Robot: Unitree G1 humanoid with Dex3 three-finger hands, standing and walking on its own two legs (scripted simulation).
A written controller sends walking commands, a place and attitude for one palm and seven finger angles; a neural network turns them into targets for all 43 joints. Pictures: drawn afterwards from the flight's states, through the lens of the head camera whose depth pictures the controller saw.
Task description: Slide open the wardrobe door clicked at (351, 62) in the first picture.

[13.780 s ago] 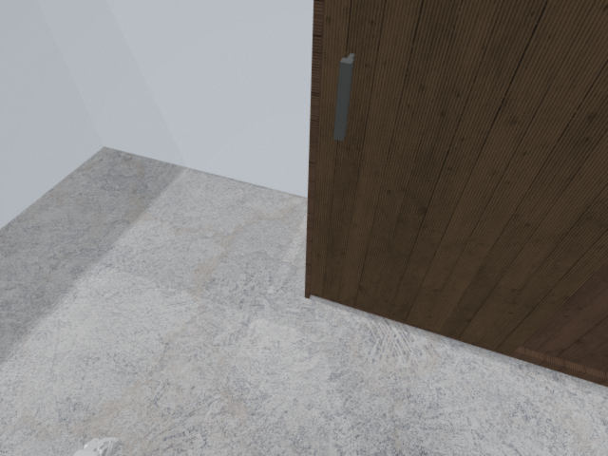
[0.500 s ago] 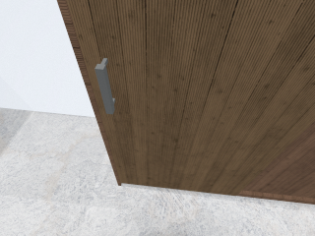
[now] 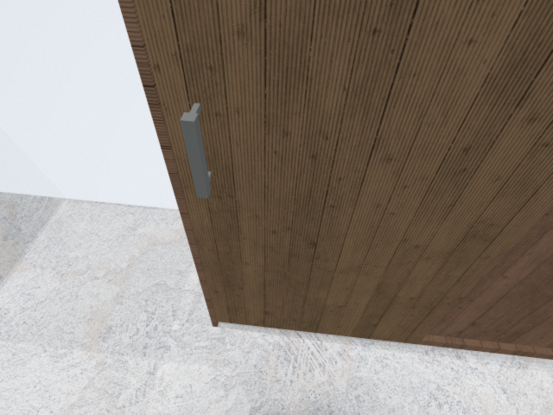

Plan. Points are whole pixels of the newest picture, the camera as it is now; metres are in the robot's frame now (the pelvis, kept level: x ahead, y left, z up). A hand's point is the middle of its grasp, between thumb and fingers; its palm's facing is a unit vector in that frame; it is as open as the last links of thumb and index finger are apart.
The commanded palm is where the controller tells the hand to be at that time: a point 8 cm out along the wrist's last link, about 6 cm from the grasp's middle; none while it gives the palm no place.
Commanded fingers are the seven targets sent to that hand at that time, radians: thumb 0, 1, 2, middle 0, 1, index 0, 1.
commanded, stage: come to a stop and stand still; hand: left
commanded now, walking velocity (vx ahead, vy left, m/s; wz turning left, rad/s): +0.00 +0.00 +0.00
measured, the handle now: (200, 152) +0.51 +0.17 +0.10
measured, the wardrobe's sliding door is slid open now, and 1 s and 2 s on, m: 0.00 0.00 0.00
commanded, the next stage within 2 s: look again from close up in 0.44 s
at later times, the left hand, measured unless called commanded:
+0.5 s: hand out of the picture +0.02 +0.20 -0.17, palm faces +0.02 -0.98 -0.22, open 7.4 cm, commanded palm none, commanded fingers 0.00 0.90 0.90 -0.20 -0.30 -0.20 -0.30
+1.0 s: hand out of the picture +0.01 +0.17 -0.17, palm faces +0.03 -0.98 -0.17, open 7.4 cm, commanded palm none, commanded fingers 0.00 0.90 0.90 -0.20 -0.30 -0.20 -0.30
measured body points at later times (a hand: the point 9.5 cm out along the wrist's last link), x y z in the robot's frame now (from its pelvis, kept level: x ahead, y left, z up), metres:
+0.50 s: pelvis +0.01 +0.03 +0.00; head +0.01 +0.01 +0.45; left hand +0.02 +0.25 -0.15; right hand +0.00 -0.18 -0.17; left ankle +0.02 +0.12 -0.74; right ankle +0.03 -0.09 -0.74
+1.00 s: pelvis +0.02 +0.01 +0.00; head +0.03 +0.00 +0.45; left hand +0.01 +0.22 -0.16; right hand +0.01 -0.20 -0.16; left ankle +0.02 +0.12 -0.74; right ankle +0.03 -0.09 -0.74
